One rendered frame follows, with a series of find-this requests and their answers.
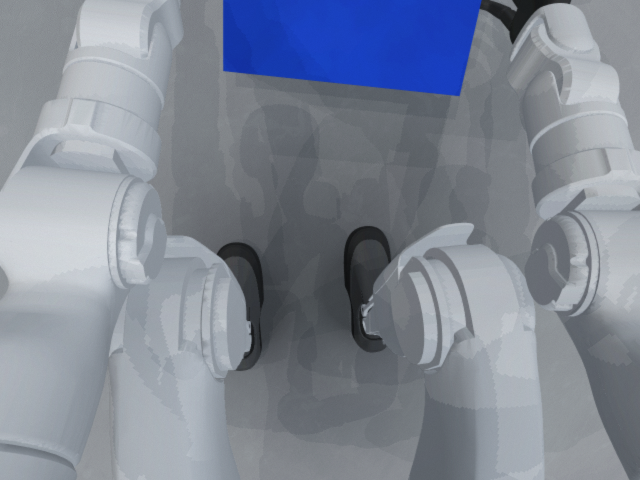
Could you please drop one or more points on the left robot upper arm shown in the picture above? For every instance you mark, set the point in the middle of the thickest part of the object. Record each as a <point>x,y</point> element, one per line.
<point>72,244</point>

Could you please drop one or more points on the right robot foot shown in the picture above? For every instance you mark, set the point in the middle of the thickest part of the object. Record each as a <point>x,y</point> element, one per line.
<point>366,255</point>

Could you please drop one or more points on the right robot upper arm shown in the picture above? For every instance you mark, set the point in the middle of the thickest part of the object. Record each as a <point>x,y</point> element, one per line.
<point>585,266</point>

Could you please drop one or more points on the carton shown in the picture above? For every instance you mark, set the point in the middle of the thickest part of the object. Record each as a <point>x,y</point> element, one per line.
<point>412,45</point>

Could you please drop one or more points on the left robot forearm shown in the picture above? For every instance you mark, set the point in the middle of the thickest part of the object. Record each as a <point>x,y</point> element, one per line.
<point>115,77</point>

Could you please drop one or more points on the right robot shin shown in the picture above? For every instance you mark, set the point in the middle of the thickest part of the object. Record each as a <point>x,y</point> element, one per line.
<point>379,320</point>

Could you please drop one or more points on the right robot forearm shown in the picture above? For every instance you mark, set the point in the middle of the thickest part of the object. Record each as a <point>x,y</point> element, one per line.
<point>577,132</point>

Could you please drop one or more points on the robot right hand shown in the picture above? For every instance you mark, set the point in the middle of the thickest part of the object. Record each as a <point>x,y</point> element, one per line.
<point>515,20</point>

